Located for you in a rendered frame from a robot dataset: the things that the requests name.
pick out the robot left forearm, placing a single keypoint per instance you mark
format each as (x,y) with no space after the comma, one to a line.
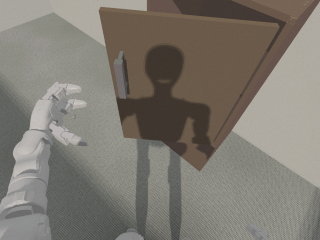
(26,193)

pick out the left robot hand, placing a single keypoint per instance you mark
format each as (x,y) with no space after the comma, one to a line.
(45,112)

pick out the right robot hand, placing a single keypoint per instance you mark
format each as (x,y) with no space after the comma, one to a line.
(258,234)

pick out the handle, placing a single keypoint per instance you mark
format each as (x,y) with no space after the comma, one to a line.
(120,76)

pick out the robot left upper arm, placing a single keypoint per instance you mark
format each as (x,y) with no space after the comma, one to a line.
(29,227)

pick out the cupboard door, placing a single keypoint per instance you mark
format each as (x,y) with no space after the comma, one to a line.
(184,73)

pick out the robot left shin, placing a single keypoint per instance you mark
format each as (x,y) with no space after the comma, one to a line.
(132,230)

